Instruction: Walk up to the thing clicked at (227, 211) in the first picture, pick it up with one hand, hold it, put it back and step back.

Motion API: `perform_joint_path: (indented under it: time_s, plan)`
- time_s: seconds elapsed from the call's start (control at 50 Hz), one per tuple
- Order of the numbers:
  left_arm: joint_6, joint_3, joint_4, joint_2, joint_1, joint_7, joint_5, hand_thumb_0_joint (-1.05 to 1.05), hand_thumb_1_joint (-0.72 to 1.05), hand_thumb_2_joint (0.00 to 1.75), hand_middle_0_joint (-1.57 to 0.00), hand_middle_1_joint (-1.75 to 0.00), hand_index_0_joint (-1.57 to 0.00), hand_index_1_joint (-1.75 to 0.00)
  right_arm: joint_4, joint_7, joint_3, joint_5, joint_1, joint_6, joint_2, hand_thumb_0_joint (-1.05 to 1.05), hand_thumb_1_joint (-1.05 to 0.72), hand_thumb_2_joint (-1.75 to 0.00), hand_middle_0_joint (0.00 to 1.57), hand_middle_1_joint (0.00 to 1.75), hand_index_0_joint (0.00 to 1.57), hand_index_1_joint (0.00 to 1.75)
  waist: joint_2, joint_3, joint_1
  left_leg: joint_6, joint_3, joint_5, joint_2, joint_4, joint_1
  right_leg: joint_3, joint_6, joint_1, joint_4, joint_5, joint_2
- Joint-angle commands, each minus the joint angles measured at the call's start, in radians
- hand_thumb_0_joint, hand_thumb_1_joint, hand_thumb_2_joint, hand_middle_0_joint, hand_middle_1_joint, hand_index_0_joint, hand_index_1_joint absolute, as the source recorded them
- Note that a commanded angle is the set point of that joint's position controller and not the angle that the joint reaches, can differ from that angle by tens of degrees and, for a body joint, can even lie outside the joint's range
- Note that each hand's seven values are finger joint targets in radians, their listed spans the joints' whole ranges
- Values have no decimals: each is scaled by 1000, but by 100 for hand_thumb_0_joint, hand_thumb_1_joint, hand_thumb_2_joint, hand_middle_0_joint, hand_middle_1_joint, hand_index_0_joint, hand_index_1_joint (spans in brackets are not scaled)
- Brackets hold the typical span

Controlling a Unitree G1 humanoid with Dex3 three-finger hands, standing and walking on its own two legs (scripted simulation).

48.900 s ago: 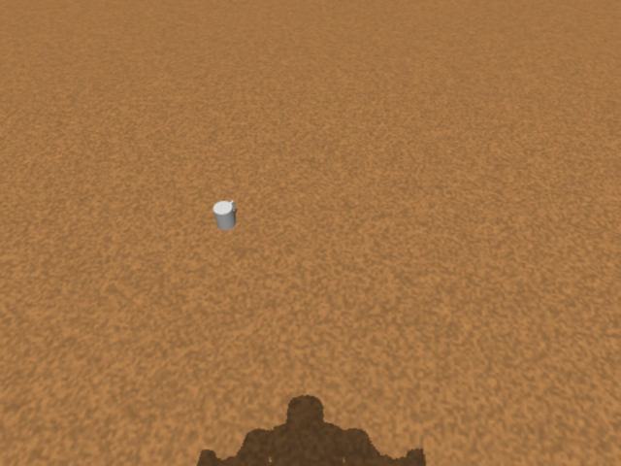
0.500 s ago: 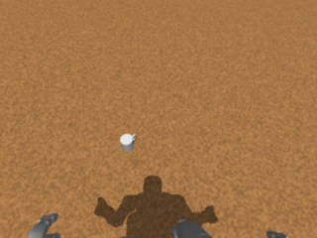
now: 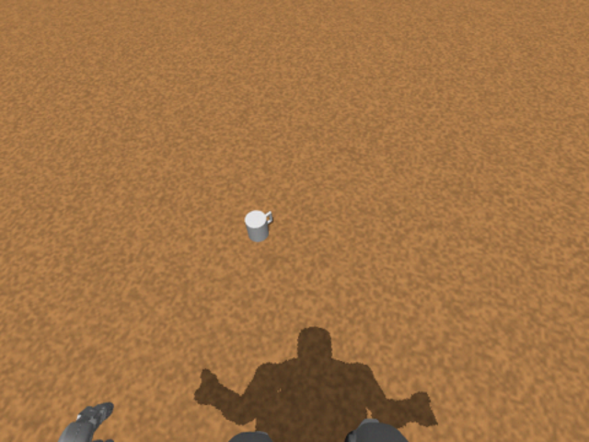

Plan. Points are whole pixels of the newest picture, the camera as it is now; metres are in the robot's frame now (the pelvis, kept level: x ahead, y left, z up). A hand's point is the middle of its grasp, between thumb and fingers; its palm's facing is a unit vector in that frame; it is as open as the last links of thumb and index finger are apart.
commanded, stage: step back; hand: left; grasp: from above
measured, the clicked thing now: (260, 223) +0.90 +0.18 -0.71
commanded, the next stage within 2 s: stand in 1.58 s
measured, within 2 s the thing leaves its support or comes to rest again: neither
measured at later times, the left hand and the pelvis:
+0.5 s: hand out of the picture -0.11 +0.25 -0.13, palm faces -0.05 -0.91 -0.41, open 7.4 cm; pelvis -0.18 -0.01 +0.01, yaw -4 degrees
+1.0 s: hand out of the picture -0.16 +0.26 -0.14, palm faces -0.01 -0.93 -0.38, open 7.4 cm; pelvis -0.22 -0.01 +0.01, yaw +0 degrees
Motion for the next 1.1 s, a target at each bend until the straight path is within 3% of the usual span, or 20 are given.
perform_joint_path:
  time_s: [0.0,0.04,0.06,0.14,0.26,0.34,0.38,0.4,0.46,0.58,0.66,0.68,0.72,0.78,0.88,0.92,0.94,0.98,1.0,1.08]
  plan:
    - [-1,55,-78,259,-22,16,-13,0,90,90,-20,-30,-20,-30,-34,-5,-61,-13,106,-41,-171,0,-90,-90,20,30,20,30,-158,-251,-25,50,41,260,30,-436,131,198,-115,145,-37,259,-170]
    - [-5,44,-101,206,-44,19,-23,0,90,90,-20,-30,-20,-30,-75,10,-88,-22,3,-40,-341,0,-90,-90,20,30,20,30,253,-224,-20,259,-444,433,412,-542,111,-19,-8,-105,272,-336,97]
    - [-2,66,-91,235,-103,31,-7,0,90,90,-20,-30,-20,-30,-86,12,-97,-29,-7,-45,-360,0,-90,-90,20,30,20,30,221,-190,-66,348,-515,457,468,-570,-48,129,-2,-47,484,-439,98]
    - [8,66,-6,219,39,19,-33,0,90,90,-20,-30,-20,-30,-99,-10,-52,-24,-130,-53,-233,0,-90,-90,20,30,20,30,105,-159,46,234,-179,606,288,-450,-23,184,-13,-64,655,-266,138]
    - [-15,46,-13,190,29,9,-14,0,90,90,-20,-30,-20,-30,-97,1,-57,-22,-28,-34,-213,0,-90,-90,20,30,20,30,177,-223,-28,261,-180,670,301,-398,256,60,33,-45,208,-302,76]
    - [-39,45,66,178,165,3,-2,0,90,90,-20,-30,-20,-30,-94,5,-55,-5,-77,-11,-239,0,-90,-90,20,30,20,30,167,-310,32,180,-126,517,264,-303,156,-10,-23,232,-296,-55,76]
    - [-46,96,54,336,153,1,15,0,90,90,-20,-30,-20,-30,-126,5,-25,2,-100,-21,-129,0,-90,-90,20,30,20,30,-210,-204,55,42,-31,50,8,-90,-274,458,-142,291,-344,-146,-214]
    - [-43,106,24,411,65,3,17,0,90,90,-20,-30,-20,-30,-121,-13,-42,-4,-143,-14,-161,0,-90,-90,20,30,20,30,-274,-143,85,6,-91,-97,4,151,-178,608,-299,-7,-403,-164,-408]
    - [-56,71,-6,271,-78,11,9,0,90,90,-20,-30,-20,-30,-54,-7,-48,11,-46,-21,-180,0,-90,-90,20,30,20,30,-64,-109,-23,10,-133,75,-48,306,-162,267,-188,17,-274,50,-208]
    - [-65,89,33,291,55,-5,25,0,90,90,-20,-30,-20,-30,-43,15,-47,-20,-73,-53,-177,0,-90,-90,20,30,20,30,-190,-113,79,-13,-19,8,31,-41,-189,323,-183,207,-333,-486,-215]
    - [-48,63,40,286,20,-19,13,0,90,90,-20,-30,-20,-30,42,26,-57,-13,47,-81,-158,0,-90,-90,20,30,20,30,-158,-131,4,38,92,118,10,-434,183,195,-131,22,-270,-422,-154]
    - [-44,44,43,235,45,-21,15,0,90,90,-20,-30,-20,-30,62,22,-69,-20,81,-88,-171,0,-90,-90,20,30,20,30,-56,-149,-14,53,19,126,36,-490,312,132,-99,-77,-151,-409,-102]
    - [-46,45,34,219,-44,-21,-8,0,90,90,-20,-30,-20,-30,36,14,-86,-34,50,-100,-311,0,-90,-90,20,30,20,30,155,-91,-49,234,-560,-455,406,-697,107,41,-9,-220,188,-321,12]
    - [-58,42,77,210,12,-35,-19,0,90,90,-20,-30,-20,-30,14,8,-50,-28,-64,-123,-216,0,-90,-90,20,30,20,30,65,-71,13,185,-307,-134,292,-634,65,87,-17,-95,213,-183,-7]
    - [-72,47,104,202,26,-43,-7,0,90,90,-20,-30,-20,-30,22,19,-60,-32,-19,-103,-222,0,-90,-90,20,30,20,30,164,-97,-22,168,-180,-39,248,-557,31,-5,-10,72,-47,-190,40]
    - [-83,48,143,192,91,-32,0,0,90,90,-20,-30,-20,-30,13,21,-54,-18,-50,-88,-203,0,-90,-90,20,30,20,30,130,-109,28,131,-114,-21,217,-454,-68,-35,-28,260,-209,-81,72]
    - [-92,58,155,207,125,-23,4,0,90,90,-20,-30,-20,-30,12,19,-35,-11,-24,-85,-147,0,-90,-90,20,30,20,30,49,-139,48,99,-73,26,176,-335,-127,59,-33,374,-265,-80,38]
    - [-105,89,148,352,143,-18,11,0,90,90,-20,-30,-20,-30,-5,8,-35,-16,-60,-84,-141,0,-90,-90,20,30,20,30,-179,-102,78,29,3,-84,38,45,-269,584,-213,266,-450,-487,-321]
    - [-108,87,119,344,95,-18,5,0,90,90,-20,-30,-20,-30,8,6,-47,-17,-27,-88,-173,0,-90,-90,20,30,20,30,-98,-76,55,28,-66,-52,66,79,-248,592,-255,224,-425,-423,-346]
    - [-115,65,108,276,31,-13,0,0,90,90,-20,-30,-20,-30,50,18,-42,-13,22,-98,-152,0,-90,-90,20,30,20,30,-113,-109,20,26,-21,54,105,-30,-135,315,-192,173,-350,-116,-231]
